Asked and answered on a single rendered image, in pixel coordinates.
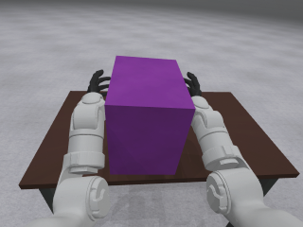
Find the right robot upper arm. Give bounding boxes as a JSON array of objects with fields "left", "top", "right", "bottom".
[{"left": 206, "top": 167, "right": 303, "bottom": 227}]

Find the left robot upper arm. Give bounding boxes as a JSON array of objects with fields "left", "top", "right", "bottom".
[{"left": 24, "top": 176, "right": 111, "bottom": 227}]

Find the table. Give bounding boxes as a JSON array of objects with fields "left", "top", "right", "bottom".
[{"left": 18, "top": 91, "right": 300, "bottom": 227}]

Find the left robot forearm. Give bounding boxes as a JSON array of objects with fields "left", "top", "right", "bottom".
[{"left": 52, "top": 92, "right": 106, "bottom": 212}]

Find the robot right hand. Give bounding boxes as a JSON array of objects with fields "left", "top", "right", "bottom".
[{"left": 183, "top": 72, "right": 202, "bottom": 97}]

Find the robot left hand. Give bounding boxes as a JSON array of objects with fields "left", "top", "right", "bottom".
[{"left": 86, "top": 69, "right": 111, "bottom": 101}]

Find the carton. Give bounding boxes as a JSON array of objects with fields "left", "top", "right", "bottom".
[{"left": 104, "top": 56, "right": 196, "bottom": 175}]

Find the right robot forearm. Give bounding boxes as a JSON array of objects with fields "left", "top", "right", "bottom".
[{"left": 190, "top": 96, "right": 264, "bottom": 200}]

